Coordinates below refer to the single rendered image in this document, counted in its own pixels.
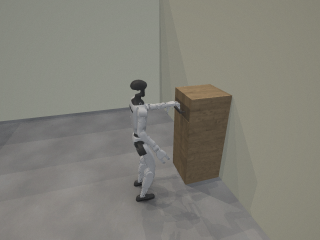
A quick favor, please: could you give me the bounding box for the right robot hand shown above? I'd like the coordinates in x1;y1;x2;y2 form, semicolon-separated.
156;149;170;164

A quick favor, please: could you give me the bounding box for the robot left shin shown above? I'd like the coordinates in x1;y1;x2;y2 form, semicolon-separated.
138;156;148;183

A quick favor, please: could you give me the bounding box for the handle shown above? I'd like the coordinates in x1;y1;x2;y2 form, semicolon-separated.
174;105;185;114

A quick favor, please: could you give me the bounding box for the robot left forearm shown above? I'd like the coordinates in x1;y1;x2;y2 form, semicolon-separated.
147;102;168;111

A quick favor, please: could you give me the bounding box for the cabinet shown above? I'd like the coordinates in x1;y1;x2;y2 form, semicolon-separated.
173;84;232;185

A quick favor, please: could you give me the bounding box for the robot right forearm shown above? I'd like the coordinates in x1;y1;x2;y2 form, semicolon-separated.
139;131;160;153

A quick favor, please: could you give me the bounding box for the left robot hand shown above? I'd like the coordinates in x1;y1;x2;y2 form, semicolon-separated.
166;101;180;114

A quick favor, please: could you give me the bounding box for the robot right upper arm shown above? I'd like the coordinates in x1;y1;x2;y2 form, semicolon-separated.
137;106;148;138

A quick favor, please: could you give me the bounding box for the robot right foot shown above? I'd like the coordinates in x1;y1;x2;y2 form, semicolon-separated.
136;193;155;202

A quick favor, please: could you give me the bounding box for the drawer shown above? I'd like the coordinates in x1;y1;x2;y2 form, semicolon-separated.
175;97;190;122

